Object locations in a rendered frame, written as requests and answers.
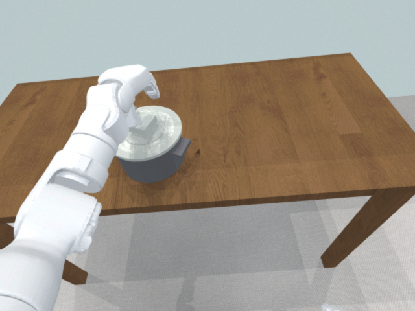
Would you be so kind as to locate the table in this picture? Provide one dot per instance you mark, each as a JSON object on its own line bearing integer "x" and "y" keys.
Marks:
{"x": 287, "y": 130}

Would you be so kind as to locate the knob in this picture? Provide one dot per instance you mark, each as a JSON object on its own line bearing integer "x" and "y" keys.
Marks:
{"x": 148, "y": 122}

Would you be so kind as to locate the lid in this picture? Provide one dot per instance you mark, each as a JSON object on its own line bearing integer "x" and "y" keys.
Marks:
{"x": 162, "y": 137}

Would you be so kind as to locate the left robot upper arm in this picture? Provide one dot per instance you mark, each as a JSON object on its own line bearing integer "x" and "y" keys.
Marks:
{"x": 61, "y": 221}

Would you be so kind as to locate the pot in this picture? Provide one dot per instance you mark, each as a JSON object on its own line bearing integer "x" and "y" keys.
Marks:
{"x": 159, "y": 168}

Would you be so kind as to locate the robot left hand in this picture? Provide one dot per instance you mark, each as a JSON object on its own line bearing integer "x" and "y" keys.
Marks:
{"x": 139, "y": 79}

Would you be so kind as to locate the robot left forearm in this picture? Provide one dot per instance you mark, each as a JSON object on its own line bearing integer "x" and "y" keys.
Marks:
{"x": 83, "y": 163}

